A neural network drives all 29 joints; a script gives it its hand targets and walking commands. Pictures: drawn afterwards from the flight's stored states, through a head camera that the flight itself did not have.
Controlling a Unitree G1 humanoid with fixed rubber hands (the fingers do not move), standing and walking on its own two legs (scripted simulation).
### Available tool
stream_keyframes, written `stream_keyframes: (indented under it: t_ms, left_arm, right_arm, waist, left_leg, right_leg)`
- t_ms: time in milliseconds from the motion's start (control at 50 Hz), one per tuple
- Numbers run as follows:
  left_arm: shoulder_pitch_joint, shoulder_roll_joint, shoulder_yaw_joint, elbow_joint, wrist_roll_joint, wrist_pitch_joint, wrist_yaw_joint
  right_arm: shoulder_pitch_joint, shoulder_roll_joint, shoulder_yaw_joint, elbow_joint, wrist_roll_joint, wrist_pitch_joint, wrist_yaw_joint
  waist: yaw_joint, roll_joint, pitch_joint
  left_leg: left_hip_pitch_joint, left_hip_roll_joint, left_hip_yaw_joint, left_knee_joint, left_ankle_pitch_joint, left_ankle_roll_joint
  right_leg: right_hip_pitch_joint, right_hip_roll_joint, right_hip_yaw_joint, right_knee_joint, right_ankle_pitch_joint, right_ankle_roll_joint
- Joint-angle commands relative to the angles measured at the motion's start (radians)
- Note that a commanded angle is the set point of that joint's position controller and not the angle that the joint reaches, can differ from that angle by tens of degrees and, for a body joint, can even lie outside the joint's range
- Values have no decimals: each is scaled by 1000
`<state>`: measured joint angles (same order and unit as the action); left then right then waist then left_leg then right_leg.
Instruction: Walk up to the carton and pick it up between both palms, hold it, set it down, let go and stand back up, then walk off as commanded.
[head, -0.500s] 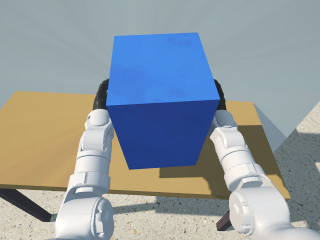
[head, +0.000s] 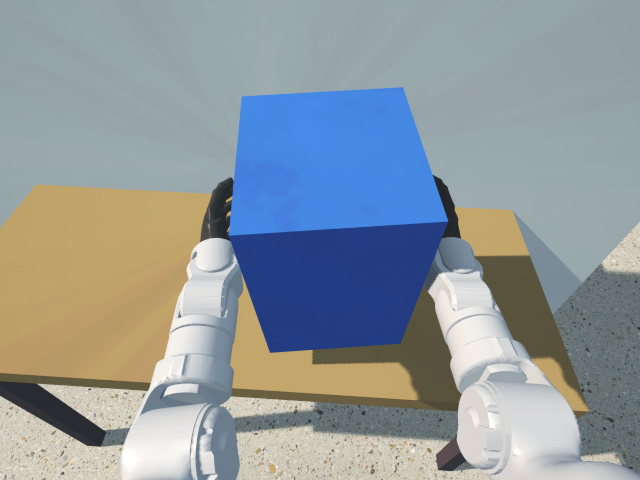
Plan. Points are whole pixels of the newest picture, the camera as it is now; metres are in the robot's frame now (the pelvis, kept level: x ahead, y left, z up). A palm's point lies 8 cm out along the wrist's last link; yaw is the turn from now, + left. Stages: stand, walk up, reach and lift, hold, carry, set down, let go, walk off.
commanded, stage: set down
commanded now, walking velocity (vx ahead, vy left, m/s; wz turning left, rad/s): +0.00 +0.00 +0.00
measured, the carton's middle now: (329, 233) +0.42 +0.02 +0.08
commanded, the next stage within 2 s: none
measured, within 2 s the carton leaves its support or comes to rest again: rests again in 1.48 s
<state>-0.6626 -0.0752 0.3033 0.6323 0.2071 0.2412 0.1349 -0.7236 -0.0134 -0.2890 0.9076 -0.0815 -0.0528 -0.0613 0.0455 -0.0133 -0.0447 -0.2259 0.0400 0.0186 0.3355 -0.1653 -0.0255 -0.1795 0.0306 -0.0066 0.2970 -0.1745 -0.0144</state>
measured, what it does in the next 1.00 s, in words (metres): stands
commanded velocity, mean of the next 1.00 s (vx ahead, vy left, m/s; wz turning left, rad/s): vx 0.00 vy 0.00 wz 0.00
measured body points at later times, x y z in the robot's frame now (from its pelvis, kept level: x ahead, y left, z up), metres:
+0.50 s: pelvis +0.00 +0.00 +0.00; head +0.02 +0.01 +0.45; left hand +0.39 +0.16 +0.08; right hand +0.42 -0.13 +0.09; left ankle +0.00 +0.13 -0.75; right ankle -0.02 -0.11 -0.75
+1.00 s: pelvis +0.01 +0.00 +0.00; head +0.03 +0.01 +0.45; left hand +0.39 +0.16 +0.06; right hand +0.42 -0.13 +0.07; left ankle +0.00 +0.13 -0.75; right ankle -0.02 -0.11 -0.75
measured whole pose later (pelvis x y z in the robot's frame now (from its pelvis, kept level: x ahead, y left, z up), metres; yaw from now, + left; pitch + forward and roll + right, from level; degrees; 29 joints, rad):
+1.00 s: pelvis +0.01 +0.00 +0.00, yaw +0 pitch +4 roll +0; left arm -0.58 -0.12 0.34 0.69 0.25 0.04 0.12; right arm -0.65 0.02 -0.37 0.92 -0.24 -0.20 -0.02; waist 0.05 -0.01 -0.04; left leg -0.23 0.04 0.02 0.33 -0.18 -0.03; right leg -0.18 0.03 -0.01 0.30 -0.19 -0.02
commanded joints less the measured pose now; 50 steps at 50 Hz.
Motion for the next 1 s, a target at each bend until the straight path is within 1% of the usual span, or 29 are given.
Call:
stream_keyframes:
  t_ms: [0, 20, 40, 60, 80, 100, 160, 180, 200, 220, 240, 320, 380, 400, 420, 460, 540, 600, 620, 660, 680, 720, 780, 820, 860, 880, 900, 920, 980]
  left_arm:
    - [-552, -576, -292, -56, 53, -83, -122]
    - [-582, -577, -271, -82, 48, -82, -129]
    - [-579, -564, -259, -74, 59, -74, -134]
    - [-576, -571, -268, -92, 55, -81, -135]
    - [-522, -539, -235, -58, 72, -69, -141]
    - [-566, -551, -259, -96, 58, -76, -148]
    - [-569, -579, -297, -122, 60, -90, -141]
    - [-525, -582, -289, -108, 55, -92, -140]
    - [-609, -618, -335, -137, 38, -121, -132]
    - [-608, -623, -332, -138, 35, -139, -119]
    - [-623, -637, -367, -163, 35, -157, -115]
    - [-630, -651, -396, -152, 26, -204, -97]
    - [-551, -632, -326, -96, 58, -199, -101]
    - [-594, -637, -363, -117, 54, -197, -105]
    - [-564, -631, -334, -102, 67, -193, -108]
    - [-523, -589, -289, -61, 90, -173, -121]
    - [-505, -533, -195, -3, 121, -140, -149]
    - [-537, -553, -239, -65, 113, -151, -144]
    - [-547, -556, -244, -73, 102, -166, -139]
    - [-548, -568, -252, -65, 112, -187, -126]
    - [-548, -563, -245, -81, 111, -198, -121]
    - [-555, -568, -258, -84, 105, -226, -113]
    - [-594, -603, -320, -109, 87, -284, -93]
    - [-575, -616, -317, -109, 100, -302, -81]
    - [-515, -583, -263, -14, 115, -303, -92]
    - [-488, -595, -279, -19, 117, -303, -101]
    - [-484, -548, -246, 17, 136, -295, -111]
    - [-454, -544, -215, 28, 148, -284, -120]
    - [-417, -520, -170, 55, 154, -250, -151]
  right_arm:
    - [-629, 501, 263, -118, -53, -60, 132]
    - [-645, 506, 280, -117, -44, -57, 133]
    - [-629, 503, 254, -87, -47, -51, 139]
    - [-645, 524, 278, -121, -47, -57, 139]
    - [-602, 495, 247, -84, -59, -44, 141]
    - [-598, 504, 254, -104, -62, -54, 138]
    - [-600, 517, 252, -140, -70, -76, 145]
    - [-614, 512, 269, -164, -67, -82, 144]
    - [-645, 529, 262, -179, -85, -104, 148]
    - [-695, 563, 300, -233, -71, -123, 147]
    - [-677, 558, 317, -240, -76, -133, 143]
    - [-671, 583, 334, -247, -81, -159, 144]
    - [-614, 560, 318, -174, -85, -150, 146]
    - [-596, 547, 296, -160, -92, -155, 142]
    - [-604, 549, 282, -136, -98, -150, 144]
    - [-554, 516, 234, -84, -116, -129, 141]
    - [-554, 503, 191, -42, -134, -102, 160]
    - [-524, 510, 151, -41, -165, -118, 173]
    - [-537, 524, 179, -71, -161, -127, 173]
    - [-555, 525, 175, -85, -169, -152, 180]
    - [-569, 518, 178, -94, -175, -164, 184]
    - [-551, 539, 191, -108, -196, -184, 176]
    - [-610, 562, 209, -174, -200, -233, 169]
    - [-589, 557, 193, -114, -211, -246, 174]
    - [-569, 529, 165, -101, -232, -246, 164]
    - [-530, 542, 174, -52, -228, -249, 159]
    - [-491, 523, 142, 16, -233, -228, 159]
    - [-493, 531, 146, 25, -226, -222, 163]
    - [-455, 525, 168, 18, -214, -194, 158]
  waist:
    - [-27, -7, -499]
    - [-9, -30, -479]
    - [-5, -7, -446]
    - [7, -34, -490]
    - [-5, -11, -393]
    - [-21, -27, -464]
    - [-30, 10, -543]
    - [-13, -8, -567]
    - [-31, 11, -665]
    - [2, -1, -731]
    - [-22, 31, -786]
    - [-9, 32, -784]
    - [11, 3, -629]
    - [-26, 24, -632]
    - [-11, 13, -593]
    - [-26, 13, -498]
    - [14, -14, -361]
    - [-27, 14, -443]
    - [-3, -1, -484]
    - [-4, 38, -536]
    - [9, 24, -560]
    - [7, 7, -652]
    - [-6, 29, -777]
    - [9, 52, -765]
    - [8, 0, -674]
    - [-3, 7, -633]
    - [-10, 9, -537]
    - [12, 9, -499]
    - [16, -48, -366]
  left_leg:
    - [250, -28, 66, 27, 464, -34]
    - [236, -31, 69, 15, 445, -26]
    - [250, -28, 71, 8, 421, -28]
    - [230, -26, 73, 6, 419, -24]
    - [217, -28, 69, -3, 392, -22]
    - [224, -30, 67, 2, 400, -20]
    - [248, -28, 63, 20, 462, -38]
    - [268, -26, 68, 24, 481, -35]
    - [286, -24, 58, 35, 509, -46]
    - [256, -28, 72, 50, 519, -40]
    - [281, -31, 67, 63, 550, -48]
    - [252, -22, 60, 72, 598, -57]
    - [223, -20, 69, 51, 542, -45]
    - [233, -14, 60, 49, 544, -49]
    - [244, -11, 63, 42, 523, -49]
    - [242, -15, 74, 26, 470, -40]
    - [166, -27, 94, -41, 288, -17]
    - [236, -14, 84, -16, 362, -35]
    - [226, -18, 93, -4, 380, -35]
    - [247, -16, 84, 10, 434, -41]
    - [248, -15, 95, 10, 433, -42]
    - [210, -15, 97, 24, 440, -33]
    - [203, -19, 94, 52, 486, -42]
    - [249, -8, 101, 61, 547, -53]
    - [184, -15, 103, 44, 487, -34]
    - [189, -11, 106, 40, 490, -35]
    - [162, -16, 102, 24, 444, -32]
    - [153, -16, 113, 11, 420, -24]
    - [115, -26, 118, -21, 359, 0]
  right_leg:
    - [170, 11, -72, 7, 542, 47]
    - [188, 10, -68, 7, 515, 46]
    - [166, 5, -74, -4, 468, 43]
    - [186, 11, -73, 13, 497, 46]
    - [186, 2, -70, 7, 457, 44]
    - [193, 1, -69, 11, 492, 49]
    - [173, 11, -87, 18, 503, 41]
    - [158, 15, -82, 14, 531, 39]
    - [130, 16, -93, 12, 494, 36]
    - [151, 19, -83, 22, 541, 39]
    - [150, 15, -88, 30, 543, 33]
    - [120, 21, -84, 32, 572, 33]
    - [142, 14, -77, 18, 552, 27]
    - [115, 10, -92, 22, 554, 31]
    - [113, 18, -93, 16, 497, 25]
    - [114, 9, -90, -1, 465, 28]
    - [146, -6, -76, -15, 338, 44]
    - [83, 7, -99, -17, 326, 34]
    - [93, 8, -83, -10, 374, 38]
    - [87, 7, -90, -4, 388, 34]
    - [89, 13, -99, -4, 380, 31]
    - [140, 6, -90, 19, 456, 34]
    - [99, 6, -91, 24, 485, 32]
    - [47, 16, -105, 18, 452, 23]
    - [86, 3, -93, 10, 476, 33]
    - [102, 1, -91, 22, 529, 37]
    - [107, -2, -91, 16, 480, 39]
    - [117, -2, -85, 14, 464, 37]
    - [177, -10, -74, 18, 496, 55]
